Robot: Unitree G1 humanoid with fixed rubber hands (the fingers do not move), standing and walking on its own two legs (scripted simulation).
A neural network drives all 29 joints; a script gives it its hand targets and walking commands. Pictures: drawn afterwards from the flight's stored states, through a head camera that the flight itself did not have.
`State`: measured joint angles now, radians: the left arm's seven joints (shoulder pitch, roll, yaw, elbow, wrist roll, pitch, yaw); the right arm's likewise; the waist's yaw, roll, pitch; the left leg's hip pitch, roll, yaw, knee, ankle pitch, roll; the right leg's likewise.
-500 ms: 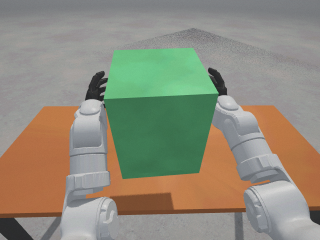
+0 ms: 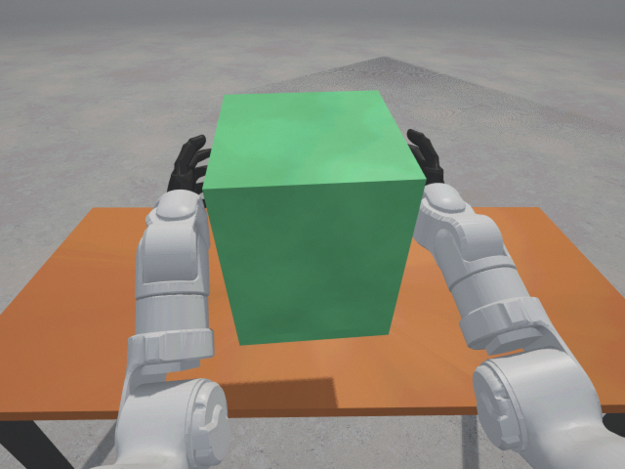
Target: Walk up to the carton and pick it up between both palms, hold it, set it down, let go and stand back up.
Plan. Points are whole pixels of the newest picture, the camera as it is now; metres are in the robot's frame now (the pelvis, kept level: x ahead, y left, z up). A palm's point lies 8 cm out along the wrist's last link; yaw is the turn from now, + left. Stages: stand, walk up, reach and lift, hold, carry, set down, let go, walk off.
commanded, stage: hold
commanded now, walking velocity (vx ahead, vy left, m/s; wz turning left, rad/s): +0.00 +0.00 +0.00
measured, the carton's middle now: (308, 218) +0.38 +0.01 +0.20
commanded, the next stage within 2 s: none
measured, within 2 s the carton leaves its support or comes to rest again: neither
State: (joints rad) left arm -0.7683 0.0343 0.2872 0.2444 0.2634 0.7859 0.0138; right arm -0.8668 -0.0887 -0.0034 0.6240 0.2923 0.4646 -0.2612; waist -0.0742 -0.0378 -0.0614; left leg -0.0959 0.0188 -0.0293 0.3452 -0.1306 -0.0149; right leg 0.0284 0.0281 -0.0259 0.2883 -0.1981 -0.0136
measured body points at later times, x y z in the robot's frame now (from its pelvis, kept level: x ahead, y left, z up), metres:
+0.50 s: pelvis +0.00 +0.00 +0.00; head -0.07 +0.03 +0.44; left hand +0.38 +0.16 +0.24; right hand +0.39 -0.13 +0.24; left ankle +0.05 +0.13 -0.75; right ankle -0.02 -0.11 -0.75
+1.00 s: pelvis +0.00 +0.01 +0.00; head -0.07 +0.03 +0.44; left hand +0.38 +0.15 +0.25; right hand +0.38 -0.14 +0.25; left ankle +0.05 +0.13 -0.75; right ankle -0.02 -0.11 -0.75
